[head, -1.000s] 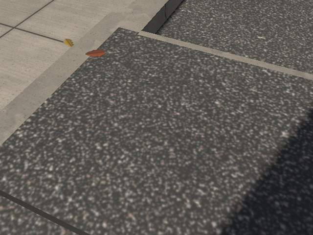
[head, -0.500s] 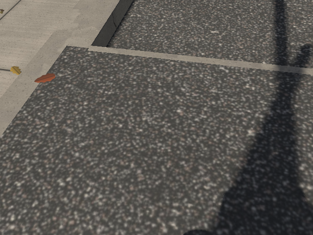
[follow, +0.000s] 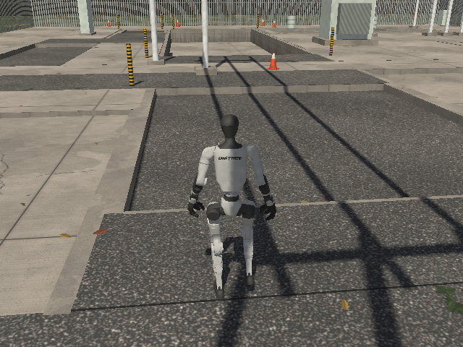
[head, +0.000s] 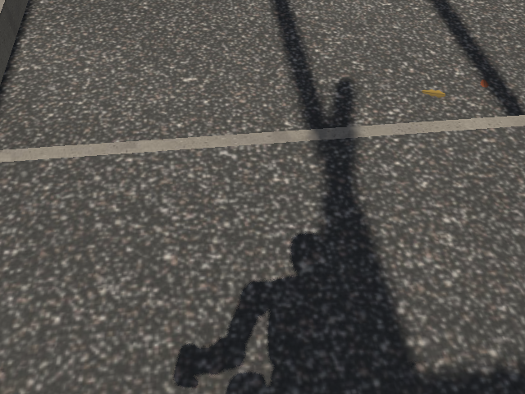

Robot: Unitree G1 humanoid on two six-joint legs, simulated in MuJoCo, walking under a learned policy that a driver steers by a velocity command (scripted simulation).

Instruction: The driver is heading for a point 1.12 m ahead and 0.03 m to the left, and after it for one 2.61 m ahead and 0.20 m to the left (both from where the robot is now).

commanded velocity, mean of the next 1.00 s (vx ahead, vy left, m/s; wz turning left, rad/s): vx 0.50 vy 0.00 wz -0.16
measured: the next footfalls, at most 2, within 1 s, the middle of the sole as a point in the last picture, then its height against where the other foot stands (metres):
right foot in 0.28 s outside the picture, level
left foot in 0.82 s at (255, 337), level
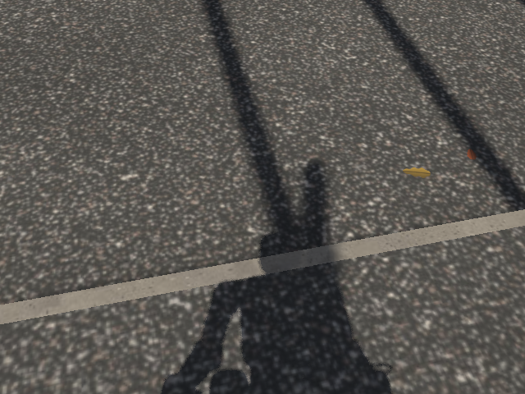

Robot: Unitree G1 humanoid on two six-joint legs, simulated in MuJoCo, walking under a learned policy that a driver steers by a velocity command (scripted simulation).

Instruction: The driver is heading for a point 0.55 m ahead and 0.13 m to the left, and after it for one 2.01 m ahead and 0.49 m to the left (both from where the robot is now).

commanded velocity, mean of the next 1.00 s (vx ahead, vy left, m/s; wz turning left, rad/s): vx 0.44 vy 0.00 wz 0.25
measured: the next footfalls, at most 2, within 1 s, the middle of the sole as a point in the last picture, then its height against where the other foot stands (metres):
right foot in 0.36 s outside the picture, level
left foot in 0.90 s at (233, 347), level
